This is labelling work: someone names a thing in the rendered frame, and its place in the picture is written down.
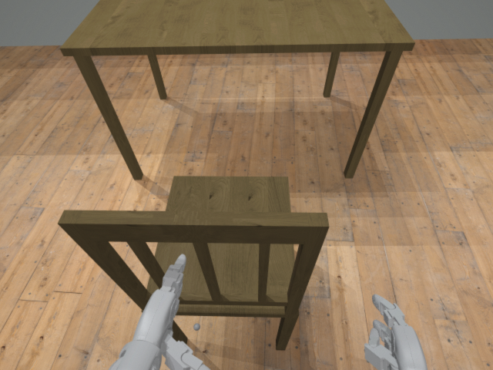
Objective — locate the chair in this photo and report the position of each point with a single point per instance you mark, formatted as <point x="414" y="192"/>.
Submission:
<point x="237" y="234"/>

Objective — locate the robot right hand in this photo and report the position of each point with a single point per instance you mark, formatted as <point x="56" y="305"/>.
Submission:
<point x="402" y="349"/>

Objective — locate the robot left forearm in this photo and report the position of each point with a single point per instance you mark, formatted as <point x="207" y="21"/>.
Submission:
<point x="138" y="355"/>

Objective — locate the robot left hand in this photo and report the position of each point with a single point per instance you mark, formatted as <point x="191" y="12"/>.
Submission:
<point x="158" y="316"/>

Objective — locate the table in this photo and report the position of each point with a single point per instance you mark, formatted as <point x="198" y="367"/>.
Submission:
<point x="188" y="27"/>

